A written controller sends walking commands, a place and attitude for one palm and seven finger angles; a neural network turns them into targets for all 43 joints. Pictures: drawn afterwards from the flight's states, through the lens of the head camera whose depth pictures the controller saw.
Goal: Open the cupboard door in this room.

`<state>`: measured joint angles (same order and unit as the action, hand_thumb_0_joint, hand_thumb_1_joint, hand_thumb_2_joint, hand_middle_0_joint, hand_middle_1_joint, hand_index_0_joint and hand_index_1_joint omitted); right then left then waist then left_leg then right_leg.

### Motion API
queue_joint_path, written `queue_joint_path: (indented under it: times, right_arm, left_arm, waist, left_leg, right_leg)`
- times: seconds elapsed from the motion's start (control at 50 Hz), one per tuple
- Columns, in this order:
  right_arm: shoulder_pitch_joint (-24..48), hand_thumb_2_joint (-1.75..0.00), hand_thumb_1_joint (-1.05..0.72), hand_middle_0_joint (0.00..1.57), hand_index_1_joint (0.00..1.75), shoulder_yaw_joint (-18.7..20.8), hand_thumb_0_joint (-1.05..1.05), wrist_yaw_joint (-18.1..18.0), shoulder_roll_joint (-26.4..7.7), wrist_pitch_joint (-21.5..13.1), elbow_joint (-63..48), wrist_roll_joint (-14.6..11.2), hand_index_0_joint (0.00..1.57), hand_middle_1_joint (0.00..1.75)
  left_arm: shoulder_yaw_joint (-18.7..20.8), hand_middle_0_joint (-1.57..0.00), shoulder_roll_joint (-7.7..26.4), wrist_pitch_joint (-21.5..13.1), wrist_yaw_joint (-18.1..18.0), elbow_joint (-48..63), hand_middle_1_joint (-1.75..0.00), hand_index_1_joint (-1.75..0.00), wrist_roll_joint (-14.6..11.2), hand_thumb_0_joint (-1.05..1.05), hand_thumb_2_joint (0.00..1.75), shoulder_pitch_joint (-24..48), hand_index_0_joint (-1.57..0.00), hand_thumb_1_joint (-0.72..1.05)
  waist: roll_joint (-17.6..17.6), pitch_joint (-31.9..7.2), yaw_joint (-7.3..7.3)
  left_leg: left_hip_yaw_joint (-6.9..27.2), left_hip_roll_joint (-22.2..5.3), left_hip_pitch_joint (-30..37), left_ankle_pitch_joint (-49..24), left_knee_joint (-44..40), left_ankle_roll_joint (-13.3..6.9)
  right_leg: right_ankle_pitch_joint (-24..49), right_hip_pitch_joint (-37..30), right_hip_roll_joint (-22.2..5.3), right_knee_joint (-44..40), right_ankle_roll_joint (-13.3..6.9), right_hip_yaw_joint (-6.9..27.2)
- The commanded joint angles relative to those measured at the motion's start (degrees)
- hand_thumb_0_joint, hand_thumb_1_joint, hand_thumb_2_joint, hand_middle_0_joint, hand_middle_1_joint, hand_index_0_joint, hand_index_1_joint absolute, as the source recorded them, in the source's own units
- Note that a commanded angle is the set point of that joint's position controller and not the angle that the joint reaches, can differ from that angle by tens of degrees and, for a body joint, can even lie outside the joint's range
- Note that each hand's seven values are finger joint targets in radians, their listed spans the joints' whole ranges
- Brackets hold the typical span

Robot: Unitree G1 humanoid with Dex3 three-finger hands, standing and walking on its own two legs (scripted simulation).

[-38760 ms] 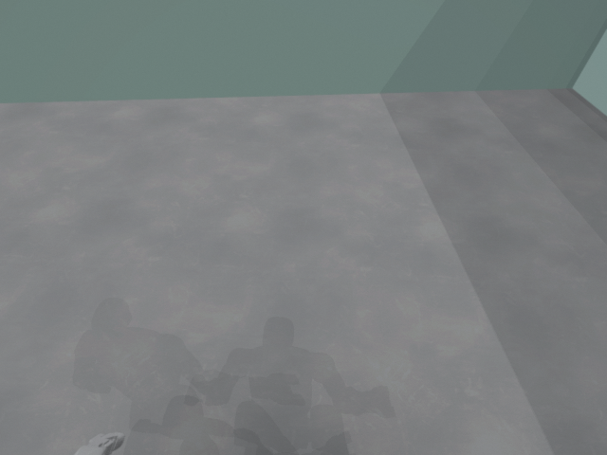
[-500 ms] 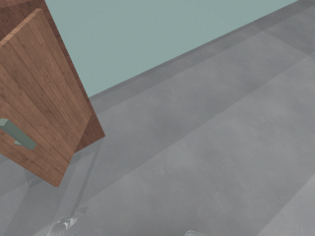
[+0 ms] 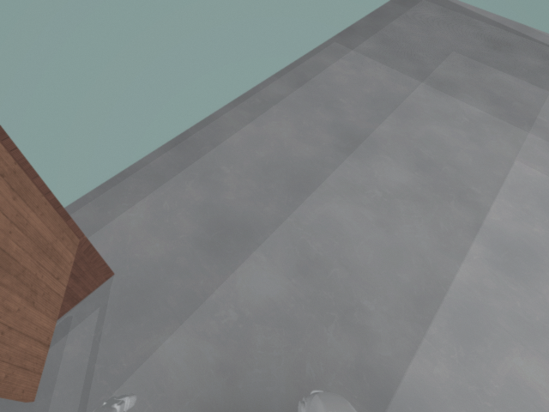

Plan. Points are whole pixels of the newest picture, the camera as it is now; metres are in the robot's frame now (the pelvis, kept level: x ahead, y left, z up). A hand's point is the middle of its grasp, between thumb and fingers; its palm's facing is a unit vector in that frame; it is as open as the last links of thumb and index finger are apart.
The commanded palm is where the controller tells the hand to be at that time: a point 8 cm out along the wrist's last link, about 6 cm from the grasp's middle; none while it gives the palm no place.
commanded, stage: walk to a spot facing it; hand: left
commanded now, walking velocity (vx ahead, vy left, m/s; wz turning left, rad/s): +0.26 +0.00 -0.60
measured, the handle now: out of the picture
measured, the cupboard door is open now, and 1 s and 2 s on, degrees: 45 45 45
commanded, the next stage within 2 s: turn to face it in 1.38 s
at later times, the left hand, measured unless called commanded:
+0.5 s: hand (198, 390) +0.17 +0.13 -0.16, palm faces -0.23 -0.95 -0.20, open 7.4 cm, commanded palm none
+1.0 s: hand (322, 210) +0.55 -0.09 -0.15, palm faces -0.57 -0.78 -0.27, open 7.4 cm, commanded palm none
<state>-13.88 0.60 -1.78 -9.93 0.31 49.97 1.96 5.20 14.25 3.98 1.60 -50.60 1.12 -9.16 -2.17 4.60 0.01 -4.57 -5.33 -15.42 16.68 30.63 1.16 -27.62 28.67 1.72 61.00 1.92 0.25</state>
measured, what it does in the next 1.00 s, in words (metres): walks ahead, turning right: right foot, then left foot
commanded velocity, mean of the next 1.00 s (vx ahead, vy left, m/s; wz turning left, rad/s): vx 0.34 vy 0.00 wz -0.47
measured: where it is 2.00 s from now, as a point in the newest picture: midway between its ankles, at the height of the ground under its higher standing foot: (377, 300)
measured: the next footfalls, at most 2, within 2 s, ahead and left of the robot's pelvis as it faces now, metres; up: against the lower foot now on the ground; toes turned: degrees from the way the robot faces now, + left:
right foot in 0.20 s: +0.05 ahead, -0.14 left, +0.00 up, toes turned -14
left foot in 0.60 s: +0.32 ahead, +0.04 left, +0.00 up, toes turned -17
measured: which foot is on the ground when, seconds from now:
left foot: down 0.00-0.20, up 0.22-0.58, down 0.60-0.98, up 1.00-1.00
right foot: up 0.00-0.18, down 0.20-0.60, up 0.62-0.96, down 0.98-1.00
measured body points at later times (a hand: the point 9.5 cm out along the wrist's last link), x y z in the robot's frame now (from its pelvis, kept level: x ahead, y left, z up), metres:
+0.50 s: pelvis +0.11 -0.06 +0.00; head +0.15 -0.07 +0.45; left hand +0.18 +0.18 -0.15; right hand +0.15 -0.33 -0.13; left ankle +0.23 +0.07 -0.69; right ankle +0.01 -0.13 -0.74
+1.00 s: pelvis +0.30 -0.17 -0.02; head +0.32 -0.22 +0.42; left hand +0.57 -0.05 -0.13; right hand +0.11 -0.32 -0.18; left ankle +0.28 +0.04 -0.72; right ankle +0.32 -0.28 -0.74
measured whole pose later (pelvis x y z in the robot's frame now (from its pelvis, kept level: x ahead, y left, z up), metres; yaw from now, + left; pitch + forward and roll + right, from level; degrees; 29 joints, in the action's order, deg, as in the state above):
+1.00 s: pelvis +0.30 -0.17 -0.02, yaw -33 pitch +1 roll +2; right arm -24.7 1.9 0.3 -11.9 -0.9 59.8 1.5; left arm 4.2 13.5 -1.4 2.9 -51.3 1.7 -3.2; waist 1.0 5.1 3.0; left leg -12.4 -10.0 -5.4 27.6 38.8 5.2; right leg -12.5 26.6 -3.0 39.4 -4.2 -6.8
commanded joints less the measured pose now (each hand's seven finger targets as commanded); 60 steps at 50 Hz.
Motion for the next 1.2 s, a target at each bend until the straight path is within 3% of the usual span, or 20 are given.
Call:
queue_joint_path:
  times: [0.0,0.1,0.14,0.18,0.22,0.3,0.48,0.52,0.54,0.56,0.58,0.62,0.74,0.86,0.92,0.94,0.96,1.0,1.1,1.18]
  right_arm:
    - [-4.15,-0.9,-0.9,0.2,0.3,3.5,0.0,-0.88,-12.29,-1.26,-2.62,0.36,0.2,0.3]
    - [-7.28,-0.9,-0.9,0.2,0.3,4.48,0.0,0.15,-14.2,-1.14,-0.81,0.38,0.2,0.3]
    - [-4.96,-0.9,-0.9,0.2,0.3,4.52,0.0,0.56,-13.94,-1.05,-1.12,0.04,0.2,0.3]
    - [6.38,-0.9,-0.9,0.2,0.3,2.74,0.0,1.66,-7.09,-1.29,-7.01,-1.39,0.2,0.3]
    - [9.32,-0.9,-0.9,0.2,0.3,3.7,0.0,1.84,-10.62,-1.25,-7.56,-1.08,0.2,0.3]
    - [7.08,-0.9,-0.9,0.2,0.3,4.02,0.0,2.64,-8.39,-0.82,-4.07,-0.52,0.2,0.3]
    - [9.59,-0.9,-0.9,0.2,0.3,3.67,0.0,2.68,-7.08,-3.18,-5.19,-1.04,0.2,0.3]
    - [2.58,-0.9,-0.9,0.2,0.3,4.03,0.0,1.98,-8.72,-3.94,-2.91,-0.95,0.2,0.3]
    - [-5.93,-0.9,-0.9,0.2,0.3,4.68,0.0,1.07,-11.96,-4.38,-0.02,-0.68,0.2,0.3]
    - [-14.92,-0.9,-0.9,0.2,0.3,6.45,0.0,0.46,-19.18,-4.87,2.03,0.75,0.2,0.3]
    - [-18.79,-0.9,-0.9,0.2,0.3,5.73,0.0,0.08,-20.13,-4.31,2.48,0.73,0.2,0.3]
    - [-9.83,-0.9,-0.9,0.2,0.3,4.59,0.0,0.57,-15.79,-3.9,-0.37,0.61,0.2,0.3]
    - [-6.51,-0.9,-0.9,0.2,0.3,2.86,0.0,0.22,-10.1,-5.39,1.77,0.05,0.2,0.3]
    - [-8.46,-0.9,-0.9,0.2,0.3,3.49,0.0,1.15,-11.13,-4.19,3.9,0.37,0.2,0.3]
    - [-6.71,-0.9,-0.9,0.2,0.3,3.48,0.0,1.46,-11.82,-3.58,4.11,0.09,0.2,0.3]
    - [-5.87,-0.9,-0.9,0.2,0.3,2.84,0.0,1.86,-10.0,-3.72,3.71,-0.56,0.2,0.3]
    - [-5.57,-0.9,-0.9,0.2,0.3,1.98,0.0,2.17,-5.66,-3.93,1.28,-1.59,0.2,0.3]
    - [-1.99,-0.9,-0.9,0.2,0.3,3.1,0.0,1.95,-8.95,-3.9,1.64,-1.63,0.2,0.3]
    - [-5.0,-0.9,-0.9,0.2,0.3,2.58,0.0,1.96,-4.31,-2.03,6.12,-0.36,0.2,0.3]
    - [-1.73,-0.9,-0.9,0.2,0.3,2.71,0.0,2.67,-3.09,-1.89,5.57,-0.42,0.2,0.3]
  left_arm:
    - [-0.01,-0.2,1.6,-1.83,0.98,5.58,-0.3,-0.3,-0.19,0.0,0.9,2.32,-0.2,0.9]
    - [-0.39,-0.2,1.81,-3.0,2.01,5.95,-0.3,-0.3,0.2,0.0,0.9,5.64,-0.2,0.9]
    - [0.36,-0.2,3.49,-3.46,1.79,3.27,-0.3,-0.3,0.4,0.0,0.9,-1.13,-0.2,0.9]
    - [3.5,-0.2,16.38,-4.27,-0.05,-1.85,-0.3,-0.3,0.5,0.0,0.9,-16.94,-0.2,0.9]
    - [2.77,-0.2,12.52,-4.77,-1.77,-1.17,-0.3,-0.3,-0.35,0.0,0.9,-14.85,-0.2,0.9]
    - [1.22,-0.2,8.29,-6.25,-1.47,0.62,-0.3,-0.3,0.07,0.0,0.9,-6.86,-0.2,0.9]
    - [1.57,-0.2,9.28,-7.04,-0.96,-2.01,-0.3,-0.3,0.25,0.0,0.9,-8.71,-0.2,0.9]
    - [1.62,-0.2,8.74,-6.9,-1.01,-1.84,-0.3,-0.3,0.03,0.0,0.9,-6.24,-0.2,0.9]
    - [1.32,-0.2,6.75,-6.92,-0.82,-1.33,-0.3,-0.3,-0.21,0.0,0.9,-5.21,-0.2,0.9]
    - [0.71,-0.2,2.78,-6.74,-0.37,-0.84,-0.3,-0.3,-0.92,0.0,0.9,-7.92,-0.2,0.9]
    - [0.01,-0.2,2.51,-7.08,-0.22,0.51,-0.3,-0.3,-0.82,0.0,0.9,-7.12,-0.2,0.9]
    - [0.09,-0.2,2.86,-7.31,0.3,1.34,-0.3,-0.3,0.12,0.0,0.9,-3.52,-0.2,0.9]
    - [-0.68,-0.2,-0.88,-4.83,2.08,0.68,-0.3,-0.3,0.52,0.0,0.9,-1.56,-0.2,0.9]
    - [-1.01,-0.2,-0.43,-4.69,2.27,2.31,-0.3,-0.3,0.52,0.0,0.9,5.31,-0.2,0.9]
    - [-0.01,-0.2,3.04,-5.26,1.65,-0.53,-0.3,-0.3,0.65,0.0,0.9,-3.86,-0.2,0.9]
    - [1.16,-0.2,7.3,-6.01,0.95,-3.63,-0.3,-0.3,1.0,0.0,0.9,-13.36,-0.2,0.9]
    - [3.35,-0.2,15.1,-6.4,-0.14,-5.49,-0.3,-0.3,0.79,0.0,0.9,-21.63,-0.2,0.9]
    - [2.39,-0.2,13.46,-6.44,-1.28,-4.48,-0.3,-0.3,-0.68,0.0,0.9,-15.23,-0.2,0.9]
    - [-0.47,-0.2,4.53,-8.03,-1.67,-3.21,-0.3,-0.3,-0.27,0.0,0.9,-5.38,-0.2,0.9]
    - [-0.68,-0.2,2.82,-9.21,-1.52,-6.05,-0.3,-0.3,-0.45,0.0,0.9,-9.26,-0.2,0.9]
  waist:
    - [14.05,-7.93,1.45]
    - [15.24,-6.68,3.81]
    - [10.08,-7.05,-0.34]
    - [-22.75,-6.67,-9.89]
    - [-10.73,-2.13,-7.72]
    - [-6.11,0.31,-1.75]
    - [-5.54,-1.64,-1.59]
    - [-2.73,-3.47,2.39]
    - [2.82,-7.55,6.11]
    - [20.58,-14.51,8.96]
    - [21.84,-16.09,8.82]
    - [8.62,-5.75,4.97]
    - [11.75,-4.24,0.29]
    - [9.71,-1.54,1.39]
    - [4.36,-4.63,-4.32]
    - [-3.54,-9.3,-8.65]
    - [-21.65,-15.41,-11.45]
    - [-13.45,-10.77,-7.75]
    - [-3.65,-5.07,0.74]
    - [-1.23,-4.12,0.37]
  left_leg:
    - [2.63,-11.7,11.5,-29.27,-8.73,-6.35]
    - [1.32,-14.08,10.76,-9.94,-8.71,-6.03]
    - [-2.25,-11.78,1.91,-1.4,0.04,-2.97]
    - [-8.01,1.65,-29.21,24.86,31.0,2.7]
    - [4.43,-2.76,-33.37,13.85,37.69,1.67]
    - [2.95,-1.94,-21.21,3.5,29.7,3.3]
    - [1.18,2.67,-10.79,-1.23,7.43,2.35]
    - [0.54,3.76,3.18,-5.23,-1.04,1.8]
    - [3.31,1.06,16.49,-4.04,-4.01,0.63]
    - [25.37,-16.08,28.3,3.49,-8.02,-4.91]
    - [38.68,-24.5,27.94,7.6,-16.02,-9.34]
    - [32.13,-23.06,13.33,9.12,-17.51,-10.95]
    - [1.98,-13.28,9.86,-18.81,-16.3,-6.09]
    - [-3.76,-13.44,6.1,-10.34,-16.32,-5.51]
    - [-7.55,-11.03,1.7,-17.57,-1.79,-3.1]
    - [-10.66,-6.96,-7.79,-15.98,13.42,-1.1]
    - [-10.59,2.34,-23.14,17.05,34.98,1.58]
    - [2.79,-2.01,-27.51,11.5,46.76,0.33]
    - [2.0,-3.97,-15.38,1.73,31.44,2.03]
    - [0.95,-2.6,-18.35,-4.7,23.73,2.26]
  right_leg:
    - [1.54,1.11,-2.92,-5.26,0.73,-3.53]
    - [0.03,-5.64,-1.87,-22.48,-0.92,-8.2]
    - [7.5,-19.81,-0.49,-33.58,-2.61,-8.83]
    - [6.19,-39.41,-23.58,-47.26,-13.36,30.38]
    - [2.43,-34.24,-23.58,-48.4,-16.95,28.19]
    - [12.18,-19.34,-15.66,-48.46,-13.5,16.1]
    - [20.97,-21.96,-13.5,-43.98,-12.64,15.44]
    - [21.91,-15.34,-10.66,-37.54,-10.32,13.35]
    - [23.7,-9.28,-6.95,-27.13,-8.14,10.15]
    - [5.22,2.5,1.53,-7.09,-4.35,1.73]
    - [-6.31,8.66,2.68,7.86,-4.03,2.94]
    - [0.41,11.68,-4.19,15.84,-4.27,2.74]
    - [11.29,7.73,-7.81,1.09,-2.0,-1.53]
    - [15.1,-3.73,-5.55,-20.26,-2.78,-7.06]
    - [14.63,-20.8,-2.47,-26.63,-4.92,-8.69]
    - [9.3,-35.94,-6.53,-29.52,-7.59,-2.21]
    - [6.55,-46.54,-24.37,-40.02,-13.96,26.39]
    - [5.54,-38.17,-25.04,-46.96,-15.41,28.95]
    - [28.1,-18.94,-16.92,-47.24,-12.79,7.59]
    - [29.05,-23.09,-15.14,-49.35,-13.22,6.29]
